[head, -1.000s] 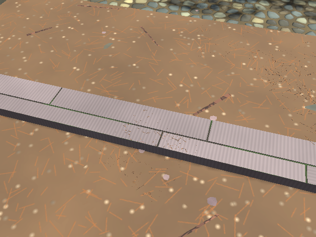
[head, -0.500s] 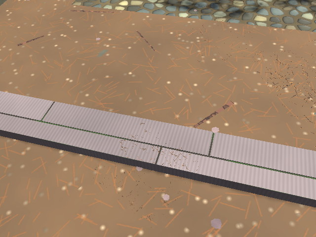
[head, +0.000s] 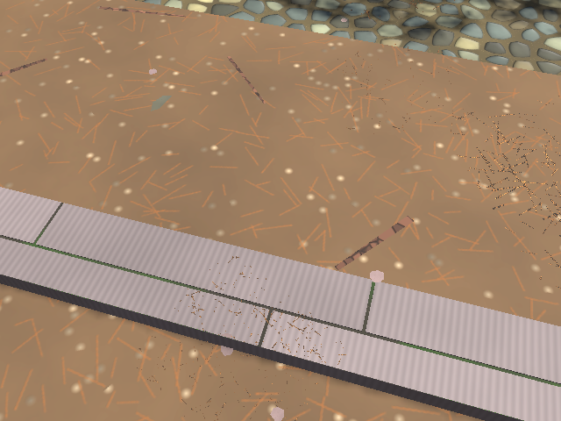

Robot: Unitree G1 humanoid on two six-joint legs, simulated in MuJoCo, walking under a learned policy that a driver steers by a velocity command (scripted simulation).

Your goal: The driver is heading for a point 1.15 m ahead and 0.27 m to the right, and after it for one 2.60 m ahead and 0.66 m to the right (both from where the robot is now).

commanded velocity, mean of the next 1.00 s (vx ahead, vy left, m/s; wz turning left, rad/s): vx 0.20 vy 0.00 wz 0.00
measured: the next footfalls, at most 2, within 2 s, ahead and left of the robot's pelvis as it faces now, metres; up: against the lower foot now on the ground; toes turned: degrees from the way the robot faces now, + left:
right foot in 0.24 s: +0.08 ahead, -0.13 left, +0.00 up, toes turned +0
right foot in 1.22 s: +0.44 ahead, -0.07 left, +0.00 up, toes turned -4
